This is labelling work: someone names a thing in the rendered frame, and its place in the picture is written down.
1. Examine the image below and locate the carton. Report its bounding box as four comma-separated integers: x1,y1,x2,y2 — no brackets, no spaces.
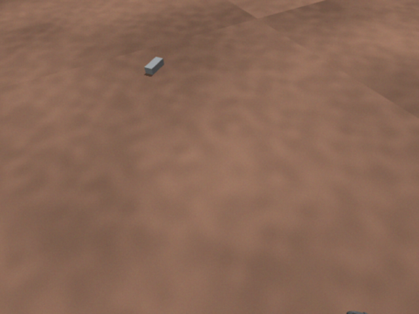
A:
145,57,164,75

